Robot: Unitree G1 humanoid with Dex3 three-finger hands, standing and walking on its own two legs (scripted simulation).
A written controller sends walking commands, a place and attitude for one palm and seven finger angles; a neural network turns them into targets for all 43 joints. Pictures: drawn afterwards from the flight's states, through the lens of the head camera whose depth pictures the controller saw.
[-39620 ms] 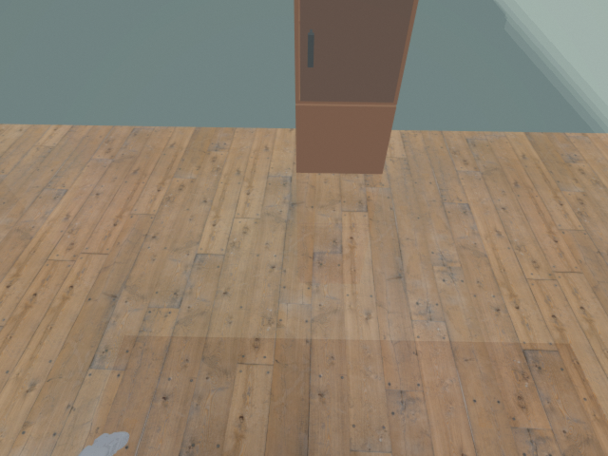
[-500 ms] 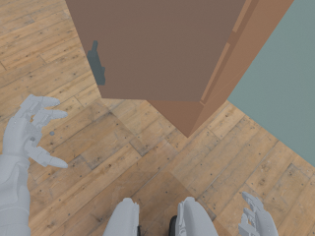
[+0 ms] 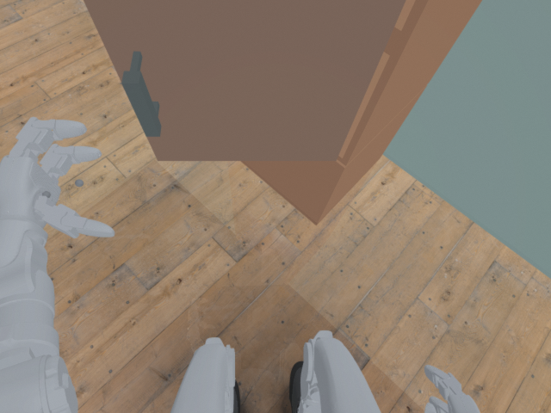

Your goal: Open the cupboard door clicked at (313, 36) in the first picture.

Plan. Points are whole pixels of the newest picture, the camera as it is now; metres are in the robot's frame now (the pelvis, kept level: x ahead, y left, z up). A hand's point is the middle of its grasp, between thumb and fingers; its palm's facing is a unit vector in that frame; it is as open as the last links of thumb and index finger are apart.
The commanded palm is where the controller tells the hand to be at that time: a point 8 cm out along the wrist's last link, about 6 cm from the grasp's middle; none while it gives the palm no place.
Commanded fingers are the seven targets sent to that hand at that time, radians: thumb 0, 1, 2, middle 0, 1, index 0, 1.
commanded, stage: move the hooked fingers beside the handle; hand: left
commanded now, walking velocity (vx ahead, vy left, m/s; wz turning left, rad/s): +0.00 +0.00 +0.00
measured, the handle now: (145, 96) +0.58 +0.21 +0.02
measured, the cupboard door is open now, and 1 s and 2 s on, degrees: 45 45 45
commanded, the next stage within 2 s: slide the fingers in behind the handle in 1.52 s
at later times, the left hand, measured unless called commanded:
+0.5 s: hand (99, 145) +0.48 +0.26 +0.02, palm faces +0.05 -1.00 -0.03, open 14.0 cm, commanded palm +0.47 +0.30 +0.02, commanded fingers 0.00 -0.50 0.30 -0.30 -1.20 -0.30 -1.20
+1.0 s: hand (99, 133) +0.51 +0.27 +0.00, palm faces +0.04 -1.00 -0.04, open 14.0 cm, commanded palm +0.50 +0.30 +0.01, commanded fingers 0.00 -0.50 0.30 -0.30 -1.20 -0.30 -1.20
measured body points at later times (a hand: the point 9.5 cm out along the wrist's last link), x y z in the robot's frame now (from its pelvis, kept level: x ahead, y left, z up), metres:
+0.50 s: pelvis -0.01 +0.00 -0.02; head +0.17 +0.03 +0.39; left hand +0.47 +0.32 +0.02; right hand +0.05 -0.28 -0.13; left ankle +0.01 +0.09 -0.61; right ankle +0.05 -0.11 -0.61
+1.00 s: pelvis -0.01 +0.01 -0.03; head +0.19 +0.05 +0.37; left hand +0.51 +0.33 +0.01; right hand +0.00 -0.27 -0.13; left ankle +0.01 +0.09 -0.61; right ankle +0.05 -0.11 -0.61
